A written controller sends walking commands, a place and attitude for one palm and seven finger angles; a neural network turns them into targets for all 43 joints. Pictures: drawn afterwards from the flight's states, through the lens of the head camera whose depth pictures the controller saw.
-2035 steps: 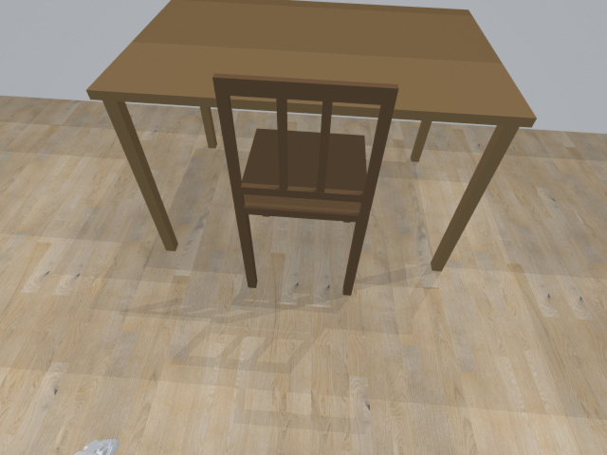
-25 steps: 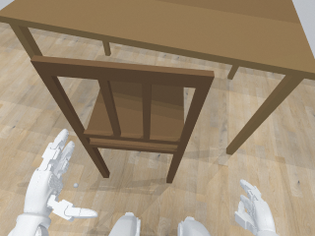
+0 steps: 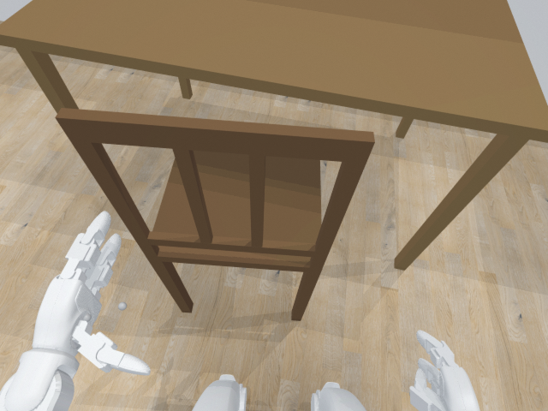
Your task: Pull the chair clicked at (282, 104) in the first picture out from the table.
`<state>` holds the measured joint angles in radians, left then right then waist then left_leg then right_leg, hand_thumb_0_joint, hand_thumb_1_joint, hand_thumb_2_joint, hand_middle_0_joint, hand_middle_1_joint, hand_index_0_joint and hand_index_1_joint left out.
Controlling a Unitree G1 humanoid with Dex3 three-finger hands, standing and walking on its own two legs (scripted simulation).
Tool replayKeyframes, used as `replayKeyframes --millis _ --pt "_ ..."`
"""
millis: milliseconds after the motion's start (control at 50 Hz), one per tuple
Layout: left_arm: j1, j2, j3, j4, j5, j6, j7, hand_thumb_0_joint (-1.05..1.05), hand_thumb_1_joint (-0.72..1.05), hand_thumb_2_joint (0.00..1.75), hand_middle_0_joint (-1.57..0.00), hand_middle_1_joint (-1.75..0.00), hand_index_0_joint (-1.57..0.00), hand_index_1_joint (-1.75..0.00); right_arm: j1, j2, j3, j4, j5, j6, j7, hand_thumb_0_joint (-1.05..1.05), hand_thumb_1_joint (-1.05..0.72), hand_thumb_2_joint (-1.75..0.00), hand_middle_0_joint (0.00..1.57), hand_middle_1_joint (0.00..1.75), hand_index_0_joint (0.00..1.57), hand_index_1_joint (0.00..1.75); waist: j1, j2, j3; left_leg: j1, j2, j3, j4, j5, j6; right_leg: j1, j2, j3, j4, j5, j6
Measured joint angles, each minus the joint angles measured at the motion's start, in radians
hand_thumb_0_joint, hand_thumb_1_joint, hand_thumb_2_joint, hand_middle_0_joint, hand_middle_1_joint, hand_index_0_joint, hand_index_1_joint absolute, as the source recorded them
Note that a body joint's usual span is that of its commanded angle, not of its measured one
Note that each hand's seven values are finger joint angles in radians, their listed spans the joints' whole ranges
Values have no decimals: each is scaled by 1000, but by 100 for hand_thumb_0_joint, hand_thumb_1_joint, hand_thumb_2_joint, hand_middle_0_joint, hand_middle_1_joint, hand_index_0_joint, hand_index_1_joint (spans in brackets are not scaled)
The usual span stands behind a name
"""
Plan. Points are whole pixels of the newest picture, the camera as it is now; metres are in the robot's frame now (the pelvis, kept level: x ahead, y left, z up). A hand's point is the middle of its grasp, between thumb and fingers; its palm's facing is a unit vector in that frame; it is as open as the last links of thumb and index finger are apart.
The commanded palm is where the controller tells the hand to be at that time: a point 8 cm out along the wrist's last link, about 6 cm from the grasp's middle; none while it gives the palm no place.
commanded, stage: raise the hand toward the chair's back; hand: left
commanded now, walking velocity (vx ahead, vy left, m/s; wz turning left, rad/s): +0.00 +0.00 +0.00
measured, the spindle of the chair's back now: (196, 201) +0.45 +0.16 -0.02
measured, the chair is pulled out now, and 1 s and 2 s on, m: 0.16 0.16 0.16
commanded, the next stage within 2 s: aim the fingers beside a spindle in 0.36 s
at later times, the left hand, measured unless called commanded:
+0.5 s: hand (133, 309) +0.24 +0.19 +0.04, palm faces -0.02 -1.00 -0.06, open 16.9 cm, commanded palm +0.22 +0.25 +0.05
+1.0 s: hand (155, 296) +0.27 +0.18 +0.02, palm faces -0.04 -1.00 -0.04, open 16.9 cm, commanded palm +0.24 +0.23 +0.03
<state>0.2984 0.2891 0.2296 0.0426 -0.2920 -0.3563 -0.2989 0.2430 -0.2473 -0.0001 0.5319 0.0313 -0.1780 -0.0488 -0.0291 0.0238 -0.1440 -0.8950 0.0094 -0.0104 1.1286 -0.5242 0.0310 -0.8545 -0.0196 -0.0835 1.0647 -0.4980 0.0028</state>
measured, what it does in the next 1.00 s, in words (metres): stands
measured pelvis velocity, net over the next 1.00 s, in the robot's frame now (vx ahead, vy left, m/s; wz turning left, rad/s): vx -0.01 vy -0.02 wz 0.00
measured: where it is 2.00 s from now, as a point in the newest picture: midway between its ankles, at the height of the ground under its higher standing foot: outside the picture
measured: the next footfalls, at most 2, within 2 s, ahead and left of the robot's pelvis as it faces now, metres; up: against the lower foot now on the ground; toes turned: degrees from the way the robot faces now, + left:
none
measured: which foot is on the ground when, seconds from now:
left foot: down 0.00-1.00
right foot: down 0.00-1.00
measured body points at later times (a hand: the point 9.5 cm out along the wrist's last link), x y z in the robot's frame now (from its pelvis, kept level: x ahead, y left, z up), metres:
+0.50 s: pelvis +0.00 -0.01 +0.00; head +0.08 +0.00 +0.44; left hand +0.24 +0.24 +0.05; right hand +0.18 -0.25 -0.08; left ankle +0.01 +0.09 -0.66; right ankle +0.01 -0.13 -0.66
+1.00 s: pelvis -0.01 -0.02 -0.01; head +0.08 -0.01 +0.43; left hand +0.26 +0.23 +0.03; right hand +0.16 -0.27 -0.10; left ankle +0.01 +0.09 -0.66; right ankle +0.01 -0.13 -0.66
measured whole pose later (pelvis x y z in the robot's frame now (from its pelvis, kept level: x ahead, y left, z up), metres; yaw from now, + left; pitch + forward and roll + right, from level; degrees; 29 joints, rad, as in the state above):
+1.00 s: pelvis -0.01 -0.02 -0.01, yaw +0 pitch +19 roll -2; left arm 0.18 0.26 0.20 0.16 -0.28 -0.41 -0.29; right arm 0.22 -0.25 0.00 0.55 0.02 -0.17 -0.04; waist -0.04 0.02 -0.15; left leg -0.97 0.02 -0.02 1.19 -0.54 0.01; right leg -0.94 -0.01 -0.09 1.14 -0.52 -0.02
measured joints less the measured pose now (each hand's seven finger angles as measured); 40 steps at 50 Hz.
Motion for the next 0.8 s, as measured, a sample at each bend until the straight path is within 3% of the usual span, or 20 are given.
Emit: replayKeyframes --millis 160,560,800 --pt "9 -8 -6 8 7 -25 15 -1 -50 30 -6 -8 -6 -8 4 -5 -12 1 -2 0 5 2 -91 -90 20 30 20 30 -7 -2 -1 5 2 4 -7 0 -4 -1 2 4 0 -2 -4" --pt "-2 -19 -10 33 -5 -43 -8 -1 -50 30 -6 -8 -6 -8 -30 9 2 5 -2 -2 4 2 -91 -90 20 30 21 30 8 7 -5 -4 6 -10 4 0 -19 -10 6 -8 20 -11 -19" --pt "-69 -27 -28 77 9 -51 -1 -1 -50 30 -6 -8 -6 -8 -28 0 -1 11 -5 3 3 2 -91 -90 20 30 21 30 1 -3 -2 -45 8 -9 39 -9 -22 -54 7 -8 60 -22 -24"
